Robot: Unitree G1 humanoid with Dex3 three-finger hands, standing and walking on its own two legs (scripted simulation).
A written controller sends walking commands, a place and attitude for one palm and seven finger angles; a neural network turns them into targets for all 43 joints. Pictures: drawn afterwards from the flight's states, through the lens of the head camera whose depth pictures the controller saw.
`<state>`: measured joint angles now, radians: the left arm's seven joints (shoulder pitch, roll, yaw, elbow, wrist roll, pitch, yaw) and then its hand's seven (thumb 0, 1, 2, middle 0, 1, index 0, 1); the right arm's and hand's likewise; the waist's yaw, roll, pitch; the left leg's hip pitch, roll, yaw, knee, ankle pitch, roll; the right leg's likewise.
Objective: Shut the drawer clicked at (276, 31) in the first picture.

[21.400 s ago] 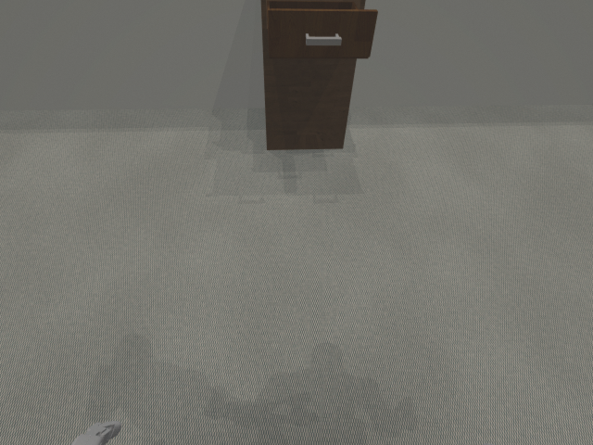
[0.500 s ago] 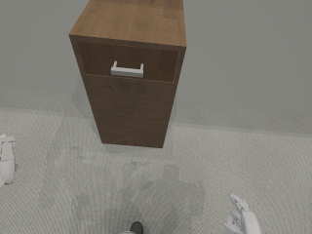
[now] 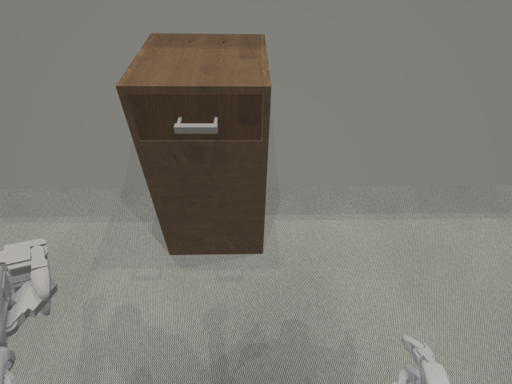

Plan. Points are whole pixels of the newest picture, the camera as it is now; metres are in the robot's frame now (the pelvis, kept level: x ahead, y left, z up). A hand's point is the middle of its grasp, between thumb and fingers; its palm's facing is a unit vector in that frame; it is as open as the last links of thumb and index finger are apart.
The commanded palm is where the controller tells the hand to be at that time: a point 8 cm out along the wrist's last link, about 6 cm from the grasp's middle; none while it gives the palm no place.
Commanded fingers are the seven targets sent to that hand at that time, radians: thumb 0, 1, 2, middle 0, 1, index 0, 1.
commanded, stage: stop stepping back and stand still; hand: left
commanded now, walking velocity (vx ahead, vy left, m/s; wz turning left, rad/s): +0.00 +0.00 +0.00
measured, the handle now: (197, 124) +0.82 +0.22 -0.03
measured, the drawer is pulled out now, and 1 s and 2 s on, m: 0.00 0.00 0.00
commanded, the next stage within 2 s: let the arm hang, fingers relaxed in 0.92 s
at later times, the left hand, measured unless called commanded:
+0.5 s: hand out of the picture +0.11 +0.28 +0.17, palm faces +0.36 -0.85 -0.39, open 3.2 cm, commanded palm +0.07 +0.33 +0.19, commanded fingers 0.00 0.90 0.90 -1.40 -1.60 -1.40 -1.60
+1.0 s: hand out of the picture +0.10 +0.32 +0.16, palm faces +0.37 -0.81 -0.46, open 3.2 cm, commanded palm none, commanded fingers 0.00 0.90 0.90 -1.40 -1.60 -1.40 -1.60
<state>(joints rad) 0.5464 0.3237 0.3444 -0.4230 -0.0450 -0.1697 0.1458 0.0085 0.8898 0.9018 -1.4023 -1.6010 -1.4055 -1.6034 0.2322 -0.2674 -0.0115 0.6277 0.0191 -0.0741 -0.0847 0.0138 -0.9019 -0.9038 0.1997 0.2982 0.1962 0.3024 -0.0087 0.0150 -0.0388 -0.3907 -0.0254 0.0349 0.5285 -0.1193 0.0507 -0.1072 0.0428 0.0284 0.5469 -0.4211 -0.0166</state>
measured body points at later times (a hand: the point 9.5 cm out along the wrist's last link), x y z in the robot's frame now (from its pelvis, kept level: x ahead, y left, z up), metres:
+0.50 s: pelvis -0.06 +0.05 +0.00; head -0.07 +0.07 +0.45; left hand +0.08 +0.33 +0.19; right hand +0.10 -0.18 -0.07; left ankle -0.01 +0.14 -0.73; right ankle -0.07 -0.07 -0.73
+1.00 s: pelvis -0.08 +0.07 +0.01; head -0.07 +0.08 +0.46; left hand +0.08 +0.36 +0.19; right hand +0.08 -0.16 -0.07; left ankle +0.00 +0.14 -0.73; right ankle -0.09 -0.05 -0.73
